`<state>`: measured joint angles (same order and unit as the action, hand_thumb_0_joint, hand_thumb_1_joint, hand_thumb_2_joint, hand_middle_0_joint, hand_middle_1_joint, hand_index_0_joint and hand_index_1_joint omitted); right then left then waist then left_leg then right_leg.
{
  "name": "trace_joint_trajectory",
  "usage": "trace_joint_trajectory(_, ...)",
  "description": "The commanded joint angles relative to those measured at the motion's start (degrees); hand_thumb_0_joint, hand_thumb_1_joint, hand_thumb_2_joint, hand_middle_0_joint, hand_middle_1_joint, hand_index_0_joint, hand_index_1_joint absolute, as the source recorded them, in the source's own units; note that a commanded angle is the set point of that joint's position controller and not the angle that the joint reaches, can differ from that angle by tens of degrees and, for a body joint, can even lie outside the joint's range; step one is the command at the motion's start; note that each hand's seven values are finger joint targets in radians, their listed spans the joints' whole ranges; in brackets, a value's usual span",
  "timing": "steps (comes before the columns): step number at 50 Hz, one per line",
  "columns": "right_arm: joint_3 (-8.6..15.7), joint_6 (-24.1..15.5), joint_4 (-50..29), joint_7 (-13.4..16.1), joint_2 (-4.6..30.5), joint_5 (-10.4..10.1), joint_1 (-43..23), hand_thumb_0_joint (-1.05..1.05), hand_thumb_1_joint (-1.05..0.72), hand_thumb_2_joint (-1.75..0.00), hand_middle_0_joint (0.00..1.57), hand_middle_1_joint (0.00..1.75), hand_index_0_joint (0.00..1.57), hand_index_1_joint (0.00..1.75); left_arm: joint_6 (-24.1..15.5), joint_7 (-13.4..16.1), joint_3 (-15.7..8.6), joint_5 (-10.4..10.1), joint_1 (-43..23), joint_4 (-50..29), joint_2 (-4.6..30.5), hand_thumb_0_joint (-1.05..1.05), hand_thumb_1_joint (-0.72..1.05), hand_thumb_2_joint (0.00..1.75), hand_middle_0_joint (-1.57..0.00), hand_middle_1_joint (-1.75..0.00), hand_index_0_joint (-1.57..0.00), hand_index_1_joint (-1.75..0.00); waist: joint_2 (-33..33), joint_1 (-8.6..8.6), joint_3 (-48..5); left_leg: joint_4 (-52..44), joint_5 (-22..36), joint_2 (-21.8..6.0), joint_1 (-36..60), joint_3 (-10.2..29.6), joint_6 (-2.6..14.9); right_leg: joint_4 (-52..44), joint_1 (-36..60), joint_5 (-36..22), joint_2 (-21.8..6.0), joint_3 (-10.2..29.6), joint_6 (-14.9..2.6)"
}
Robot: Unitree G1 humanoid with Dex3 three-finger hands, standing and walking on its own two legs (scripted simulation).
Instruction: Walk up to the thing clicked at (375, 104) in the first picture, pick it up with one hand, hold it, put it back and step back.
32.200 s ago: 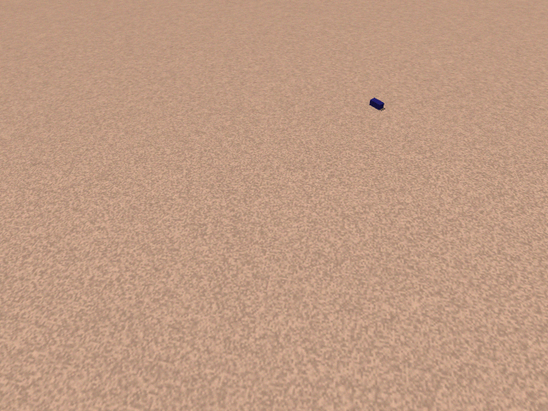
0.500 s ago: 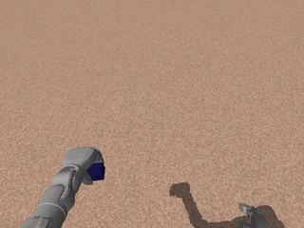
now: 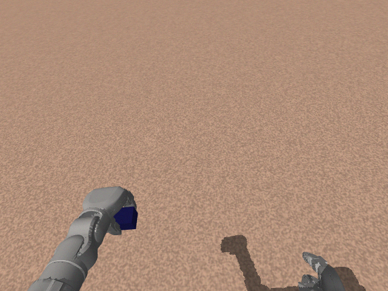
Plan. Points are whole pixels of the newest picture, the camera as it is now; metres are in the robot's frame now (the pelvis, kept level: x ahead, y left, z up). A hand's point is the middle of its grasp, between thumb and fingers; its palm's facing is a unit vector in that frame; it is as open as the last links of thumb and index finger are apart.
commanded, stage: hold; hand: left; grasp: from above
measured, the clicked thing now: (117, 219) +0.31 +0.22 -0.06
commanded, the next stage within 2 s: crouch in 0.50 s
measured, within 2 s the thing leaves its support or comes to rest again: neither
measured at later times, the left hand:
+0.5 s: hand (110, 215) +0.31 +0.22 -0.03, palm faces -0.44 -0.05 -0.90, open 7.1 cm
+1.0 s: hand (120, 228) +0.31 +0.23 -0.11, palm faces -0.46 +0.01 -0.89, open 7.0 cm
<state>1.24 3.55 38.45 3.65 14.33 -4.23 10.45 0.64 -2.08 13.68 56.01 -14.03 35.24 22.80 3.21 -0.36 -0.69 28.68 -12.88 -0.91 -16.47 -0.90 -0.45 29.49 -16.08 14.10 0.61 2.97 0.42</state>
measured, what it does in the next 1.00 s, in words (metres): stands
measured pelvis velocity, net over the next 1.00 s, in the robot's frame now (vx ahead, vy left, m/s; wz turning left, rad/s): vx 0.00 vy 0.00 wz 0.02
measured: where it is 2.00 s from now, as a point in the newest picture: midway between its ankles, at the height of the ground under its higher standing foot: outside the picture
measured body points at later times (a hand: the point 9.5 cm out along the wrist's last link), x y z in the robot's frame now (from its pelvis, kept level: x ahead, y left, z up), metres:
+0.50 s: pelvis +0.01 +0.00 +0.00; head +0.02 -0.02 +0.45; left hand +0.32 +0.22 +0.02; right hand +0.16 -0.25 -0.11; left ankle +0.02 +0.13 -0.74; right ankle +0.02 -0.12 -0.74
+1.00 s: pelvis +0.00 +0.00 -0.02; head +0.06 +0.00 +0.42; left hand +0.33 +0.22 -0.06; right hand +0.13 -0.26 -0.14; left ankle +0.02 +0.13 -0.74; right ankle +0.02 -0.12 -0.74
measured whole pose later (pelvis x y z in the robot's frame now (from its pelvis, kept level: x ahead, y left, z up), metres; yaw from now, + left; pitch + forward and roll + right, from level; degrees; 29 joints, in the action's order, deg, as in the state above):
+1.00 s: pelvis +0.00 +0.00 -0.02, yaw +1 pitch +9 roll +0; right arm 3.0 3.9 39.3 1.2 14.2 -1.9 11.1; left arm -2.1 11.8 13.3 63.1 -22.2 54.0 20.4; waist 0.7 1.7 -3.1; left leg 42.7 -18.4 -0.7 -33.6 0.6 -0.5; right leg 42.2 -32.0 19.4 0.7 1.6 0.6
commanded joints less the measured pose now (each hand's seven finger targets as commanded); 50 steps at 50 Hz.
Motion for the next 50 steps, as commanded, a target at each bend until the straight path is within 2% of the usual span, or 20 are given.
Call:
trace_joint_trajectory(1,2.09,-2.68,-7.82,0.4,6.95,0.08,-5.51,0.0,-0.9,-0.9,0.2,0.3,0.2,0.3,0.23,2.49,-5.23,0.23,-17.22,-9.54,10.27,0.0,0.76,0.19,-1.11,-0.22,-1.14,-0.19,-2.81,0.45,-12.9,-3.2,7.66,1.74,7.56,-1.13,1.36,-5.33,0.98,-6.62,1.38,-1.22,-0.66)
trace_joint_trajectory(4,2.15,-2.58,-7.83,0.43,6.92,0.02,-5.4,0.0,-0.9,-0.9,0.2,0.3,0.2,0.3,0.06,2.45,-7.39,-0.08,-17.54,-10.66,12.51,0.0,0.76,0.2,-1.12,-0.22,-1.14,-0.2,-2.26,-0.15,-13.4,-3.24,7.84,1.9,7.6,-1.33,1.39,-5.6,1.81,-6.89,1.24,-1.12,-0.6)
trace_joint_trajectory(6,2.16,-2.53,-7.84,0.45,6.94,0.06,-5.29,0.0,-0.9,-0.9,0.2,0.3,0.2,0.3,-0.11,2.12,-5.63,0.1,-18.54,-11.39,11.21,0.0,0.78,0.21,-1.14,-0.21,-1.16,-0.19,-3.28,0.59,-13.97,-3.15,8.75,1.81,8.36,-1.3,1.59,-5.51,2.08,-8.11,1.26,-1.12,-0.45)
trace_joint_trajectory(9,2.23,-2.33,-7.94,0.55,7.01,-0.14,-5.36,0.0,-0.9,-0.9,0.2,0.3,0.2,0.3,-0.27,2.37,-6.9,-0.27,-17.63,-10.68,12.06,0.0,0.77,0.2,-1.14,-0.2,-1.16,-0.18,-3.18,-0.06,-13.1,-3.58,8.88,1.79,8.18,-1.18,1.5,-5.81,2.32,-7.82,1.3,-1.23,-0.62)
trace_joint_trajectory(10,2.19,-2.26,-7.99,0.54,6.79,-0.13,-5.36,0.0,-0.9,-0.9,0.2,0.3,0.2,0.3,-0.42,2.24,-5.13,-0.22,-18.24,-11.44,10.41,0.0,0.77,0.21,-1.12,-0.23,-1.15,-0.2,-2.82,0.59,-13.23,-3.65,8.88,1.83,8.51,-1.24,1.52,-5.65,1.69,-8.17,1.32,-1.21,-0.64)
trace_joint_trajectory(15,2.31,-2.29,-7.68,0.55,6.84,-0.04,-5.22,0.0,-0.9,-0.9,0.2,0.3,0.2,0.3,-0.37,2.86,-7.18,0.27,-18.73,-11.02,12.35,0.0,0.78,0.22,-1.12,-0.24,-1.15,-0.21,-1.84,-0.35,-14.33,-3.56,9.54,2.09,8.64,-1.34,1.39,-5.89,2.79,-8.63,1.08,-1.22,-0.64)
trace_joint_trajectory(16,2.28,-2.24,-7.65,0.49,6.83,0.03,-5.15,0.0,-0.9,-0.9,0.2,0.3,0.2,0.3,-0.26,2.9,-6.23,0.2,-19.07,-11.48,11.57,0.0,0.78,0.22,-1.13,-0.24,-1.16,-0.21,-1.47,-0.04,-14.3,-3.53,9.77,1.95,8.89,-1.33,1.28,-5.69,2.63,-8.77,1.24,-1.32,-0.73)
trace_joint_trajectory(26,2.8,-1.98,-7.7,0.44,7.05,-0.19,-4.51,0.0,-0.9,-0.9,0.2,0.3,0.2,0.3,-0.65,2.08,-5.6,0.19,-17.95,-10.64,10.9,0.0,0.77,0.21,-1.13,-0.22,-1.15,-0.2,-2.41,0.05,-14.04,-3.7,11.64,1.71,9.25,-1.06,1.32,-5.62,3.18,-10.59,1.45,-1.67,-0.91)
trace_joint_trajectory(28,2.78,-1.89,-7.77,0.48,7.08,-0.16,-4.51,0.0,-0.9,-0.9,0.2,0.3,0.2,0.3,-0.76,2.43,-6.76,-0.06,-18.57,-10.86,12.21,0.0,0.8,0.23,-1.15,-0.24,-1.18,-0.22,-2.21,-0.1,-14.54,-3.58,12.32,1.86,9.41,-1.17,1.4,-5.71,3.65,-11.39,1.29,-1.55,-0.78)
trace_joint_trajectory(30,2.77,-1.79,-7.67,0.45,7.01,-0.16,-4.26,0.0,-0.92,-0.91,0.2,0.3,0.2,0.3,-0.59,2.73,-5.32,-0.01,-17.59,-9.97,10.3,0.0,0.84,0.17,-1.16,-0.27,-1.21,-0.22,-2.53,0.45,-13.9,-3.43,12.84,1.75,9.57,-1.25,1.45,-5.63,3.06,-12.12,1.34,-1.69,-0.72)
trace_joint_trajectory(31,2.87,-1.72,-7.71,0.41,7.13,-0.16,-4.37,0.0,-0.88,-0.9,0.2,0.3,0.2,0.3,-0.51,3.07,-5.88,-0.14,-16.84,-10.32,10.77,0.0,0.76,0.18,-1.08,-0.22,-1.13,-0.18,-3.0,-0.02,-14.18,-3.53,12.98,1.68,9.59,-1.08,1.39,-5.58,3.7,-12.04,1.37,-1.85,-0.73)
trace_joint_trajectory(34,2.83,-1.41,-7.45,0.27,7.03,-0.19,-3.79,0.0,-0.89,-0.9,0.2,0.3,0.2,0.3,-0.41,4.01,-5.03,0.65,-15.9,-8.11,9.62,0.0,0.86,0.19,-1.22,-0.15,-1.24,-0.13,-4.05,0.28,-12.83,-3.01,13.65,1.86,8.48,-1.28,1.52,-5.36,2.88,-13.17,1.2,-1.93,-0.6)
trace_joint_trajectory(36,2.89,-1.17,-7.3,0.15,7.17,-0.01,-3.57,0.0,-0.89,-0.9,0.2,0.3,0.2,0.3,-0.72,5.37,-6.01,1.08,-15.82,-6.53,10.09,0.0,0.88,0.21,-1.23,-0.15,-1.25,-0.14,-4.13,0.35,-11.44,-2.93,11.51,1.81,7.04,-1.09,1.32,-5.33,1.86,-10.61,1.29,-2.01,-0.81)
trace_joint_trajectory(37,2.97,-1.07,-7.12,0.02,6.9,0.03,-3.26,0.0,-0.89,-0.9,0.2,0.3,0.2,0.3,-0.9,5.94,-4.97,1.72,-16.4,-5.05,8.81,0.0,0.88,0.21,-1.24,-0.14,-1.25,-0.13,-4.64,1.03,-11.17,-2.65,11.07,1.94,6.85,-1.19,1.41,-5.11,0.98,-10.54,1.15,-1.98,-0.73)
trace_joint_trajectory(40,3.26,-0.73,-6.24,-0.3,7.22,0.5,-2.27,0.0,-0.89,-0.9,0.2,0.3,0.2,0.3,-1.67,8.96,-5.64,2.95,-16.73,-0.88,8.8,0.0,0.88,0.18,-1.25,-0.11,-1.26,-0.1,-4.99,1.48,-10.46,-0.74,9.9,2.09,4.32,-1.14,1.38,-3.59,-1.25,-9.48,0.96,-1.82,-0.81)
trace_joint_trajectory(41,3.34,-0.67,-6.01,-0.51,7.12,0.77,-1.94,0.0,-0.89,-0.9,0.2,0.3,0.2,0.3,-1.92,9.94,-4.47,3.38,-17.99,0.93,7.4,0.0,0.88,0.18,-1.26,-0.09,-1.27,-0.08,-5.78,2.47,-10.2,0.33,9.54,2.02,3.08,-0.95,1.37,-2.52,-3.11,-9.39,0.95,-1.9,-0.79)
trace_joint_trajectory(43,3.77,-0.54,-4.93,-0.85,7.7,1.32,-0.74,0.0,-0.89,-0.9,0.2,0.3,0.2,0.3,-2.39,12.33,-5.24,4.72,-21.2,3.78,8.62,0.0,0.88,0.19,-1.25,-0.1,-1.26,-0.09,-4.12,2.64,-11.82,2.93,8.21,1.87,0.96,-0.85,1.05,0.05,-5.67,-7.89,1.11,-2.05,-1.07)
trace_joint_trajectory(45,4.11,-0.78,-3.78,-1.32,7.73,1.93,0.81,0.0,-0.89,-0.9,0.2,0.3,0.2,0.3,-2.78,14.58,-3.95,5.6,-25.58,6.54,6.47,0.0,0.88,0.18,-1.24,-0.12,-1.26,-0.11,-4.16,3.92,-13.79,7.56,7.59,1.9,-2.74,-0.88,1.04,3.97,-10.24,-7.95,1.03,-1.92,-0.98)
trace_joint_trajectory(47,4.65,-1.16,-2.91,-1.88,8.0,2.51,2.34,0.0,-0.89,-0.9,0.2,0.3,0.2,0.3,-2.99,17.24,-4.46,7.3,-26.24,11.02,6.21,0.0,0.88,0.19,-1.26,-0.12,-1.27,-0.11,-3.27,4.28,-16.5,13.1,6.77,1.93,-7.21,-0.73,0.7,9.23,-15.1,-6.96,0.96,-2.0,-1.24)
trace_joint_trajectory(50,5.4,-1.96,-2.4,-2.5,8.39,3.5,4.31,0.0,-0.89,-0.9,0.2,0.3,0.2,0.3,-3.44,20.58,-4.8,9.24,-32.91,14.8,5.83,0.0,0.89,0.18,-1.24,-0.15,-1.27,-0.13,-1.85,5.54,-22.01,22.29,5.38,1.44,-15.5,-0.48,0.93,17.52,-23.83,-5.65,1.34,-2.02,-1.57)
